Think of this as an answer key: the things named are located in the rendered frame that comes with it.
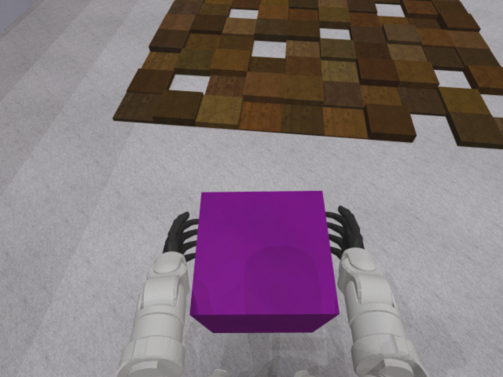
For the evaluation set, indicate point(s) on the left robot hand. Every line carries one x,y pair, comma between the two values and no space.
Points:
177,236

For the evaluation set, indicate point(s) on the right robot hand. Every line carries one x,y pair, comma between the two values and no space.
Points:
350,231

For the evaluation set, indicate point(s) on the right robot forearm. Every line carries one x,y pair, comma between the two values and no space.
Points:
380,343

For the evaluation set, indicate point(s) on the left robot forearm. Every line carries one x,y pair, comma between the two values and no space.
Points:
155,346

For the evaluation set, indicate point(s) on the carton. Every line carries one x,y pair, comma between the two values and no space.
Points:
263,263

